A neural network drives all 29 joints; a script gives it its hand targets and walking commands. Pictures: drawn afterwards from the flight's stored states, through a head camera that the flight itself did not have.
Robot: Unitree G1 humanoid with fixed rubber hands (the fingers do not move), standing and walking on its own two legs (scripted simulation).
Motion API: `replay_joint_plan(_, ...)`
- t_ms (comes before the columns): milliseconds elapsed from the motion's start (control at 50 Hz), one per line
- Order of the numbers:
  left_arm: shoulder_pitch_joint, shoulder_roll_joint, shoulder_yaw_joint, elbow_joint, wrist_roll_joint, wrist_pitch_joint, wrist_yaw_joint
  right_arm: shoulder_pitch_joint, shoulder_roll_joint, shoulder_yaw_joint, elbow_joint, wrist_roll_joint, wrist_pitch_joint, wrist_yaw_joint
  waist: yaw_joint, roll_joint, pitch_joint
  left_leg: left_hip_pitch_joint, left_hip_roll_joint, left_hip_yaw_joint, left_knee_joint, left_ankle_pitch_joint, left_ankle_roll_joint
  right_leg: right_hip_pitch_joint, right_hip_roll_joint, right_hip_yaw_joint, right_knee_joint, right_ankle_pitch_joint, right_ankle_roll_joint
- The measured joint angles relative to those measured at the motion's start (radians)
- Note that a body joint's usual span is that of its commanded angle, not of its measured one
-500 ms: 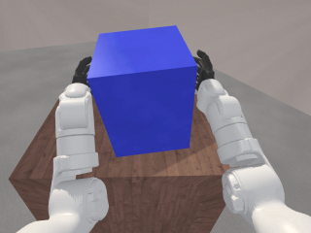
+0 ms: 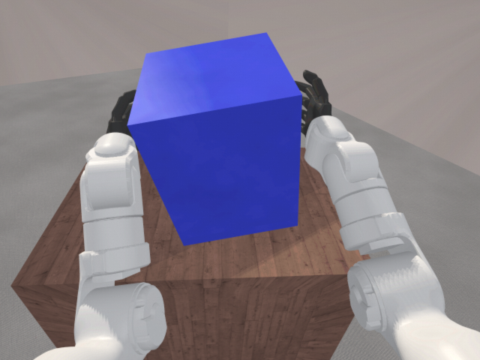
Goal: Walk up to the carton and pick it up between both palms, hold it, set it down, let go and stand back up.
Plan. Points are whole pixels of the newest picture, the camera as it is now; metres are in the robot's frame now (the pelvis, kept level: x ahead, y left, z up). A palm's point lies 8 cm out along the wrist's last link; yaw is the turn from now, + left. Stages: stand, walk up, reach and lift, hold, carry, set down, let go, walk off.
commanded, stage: hold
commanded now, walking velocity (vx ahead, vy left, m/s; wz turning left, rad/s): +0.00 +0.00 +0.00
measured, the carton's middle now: (224, 142) +0.40 +0.00 +0.23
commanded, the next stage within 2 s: none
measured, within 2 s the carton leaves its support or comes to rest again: neither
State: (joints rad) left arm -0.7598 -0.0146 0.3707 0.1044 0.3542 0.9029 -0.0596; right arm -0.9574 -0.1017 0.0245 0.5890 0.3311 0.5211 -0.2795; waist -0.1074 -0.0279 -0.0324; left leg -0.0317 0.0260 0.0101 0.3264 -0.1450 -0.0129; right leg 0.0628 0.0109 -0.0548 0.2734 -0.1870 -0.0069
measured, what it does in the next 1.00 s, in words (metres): stands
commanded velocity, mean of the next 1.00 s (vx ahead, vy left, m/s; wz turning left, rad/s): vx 0.00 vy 0.00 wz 0.00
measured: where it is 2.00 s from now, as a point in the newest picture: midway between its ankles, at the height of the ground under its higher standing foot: outside the picture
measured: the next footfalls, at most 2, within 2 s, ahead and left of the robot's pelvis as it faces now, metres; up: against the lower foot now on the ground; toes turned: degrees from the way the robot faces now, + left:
none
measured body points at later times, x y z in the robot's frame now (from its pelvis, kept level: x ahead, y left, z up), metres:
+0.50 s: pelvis -0.01 -0.01 +0.00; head -0.09 +0.01 +0.44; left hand +0.36 +0.15 +0.27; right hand +0.37 -0.14 +0.30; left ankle +0.03 +0.12 -0.75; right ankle -0.01 -0.11 -0.75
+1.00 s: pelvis +0.00 +0.00 +0.00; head -0.07 +0.01 +0.44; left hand +0.37 +0.15 +0.26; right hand +0.38 -0.14 +0.29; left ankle +0.03 +0.12 -0.75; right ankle -0.01 -0.11 -0.75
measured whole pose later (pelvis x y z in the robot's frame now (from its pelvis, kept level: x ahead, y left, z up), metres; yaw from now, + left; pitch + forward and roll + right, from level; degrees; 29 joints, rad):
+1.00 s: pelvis +0.00 +0.00 +0.00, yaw +0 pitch -8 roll +0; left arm -0.78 0.00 0.38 0.12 0.36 0.89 -0.08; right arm -0.96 -0.10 0.03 0.58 0.33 0.53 -0.30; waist -0.11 -0.03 -0.04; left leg -0.04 0.03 0.00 0.32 -0.14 -0.02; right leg 0.06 0.01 -0.06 0.28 -0.19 -0.01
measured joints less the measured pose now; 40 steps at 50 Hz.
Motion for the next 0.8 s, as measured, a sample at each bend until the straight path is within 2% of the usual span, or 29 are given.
replay_joint_plan(280, 0.001, -0.010, 0.016, -0.017, 0.017, 0.018, -0.017, 0.013, 0.011, -0.008, -0.031, -0.011, 0.028, -0.009, -0.004, 0.005, 0.004, 0.021, 0.002, -0.002, -0.011, 0.007, -0.004, 0.015, 0.002, -0.002, 0.005, -0.002, -0.004)
replay_joint_plan(520, -0.061, 0.011, 0.038, 0.060, 0.010, -0.010, -0.024, -0.032, 0.020, -0.039, 0.016, -0.045, 0.018, -0.007, 0.009, 0.003, -0.018, -0.012, 0.003, -0.001, -0.015, 0.023, -0.004, -0.031, 0.003, -0.001, 0.024, 0.002, -0.008)
replay_joint_plan(620, -0.091, 0.024, 0.045, 0.115, 0.025, -0.015, -0.032, -0.066, 0.025, -0.054, 0.077, -0.062, 0.013, -0.001, 0.014, -0.006, -0.024, -0.004, 0.003, -0.001, -0.021, 0.024, -0.004, -0.023, 0.003, 0.000, 0.019, 0.002, -0.007)
replay_joint_plan(800, -0.060, 0.023, 0.021, 0.099, 0.025, -0.013, -0.031, -0.050, 0.022, -0.048, 0.081, -0.042, 0.005, 0.003, 0.005, -0.004, -0.022, -0.005, -0.001, -0.008, -0.007, 0.010, -0.004, -0.011, 0.000, -0.007, 0.013, -0.004, -0.006)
